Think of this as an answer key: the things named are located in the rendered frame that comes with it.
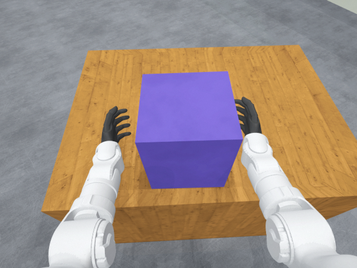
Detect left robot upper arm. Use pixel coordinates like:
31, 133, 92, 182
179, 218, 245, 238
43, 218, 116, 268

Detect right robot hand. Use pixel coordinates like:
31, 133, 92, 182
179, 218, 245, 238
234, 97, 262, 136

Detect carton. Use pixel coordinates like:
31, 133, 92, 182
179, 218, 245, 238
135, 71, 243, 189

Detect pedestal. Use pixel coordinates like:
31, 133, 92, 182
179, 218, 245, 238
41, 45, 357, 243

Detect robot right forearm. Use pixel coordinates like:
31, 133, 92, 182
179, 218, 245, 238
241, 133, 336, 250

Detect robot left forearm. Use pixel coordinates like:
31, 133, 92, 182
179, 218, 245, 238
49, 141, 124, 264

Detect left robot hand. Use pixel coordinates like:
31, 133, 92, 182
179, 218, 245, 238
101, 106, 131, 143

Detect right robot upper arm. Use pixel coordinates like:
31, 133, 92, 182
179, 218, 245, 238
266, 209, 357, 268

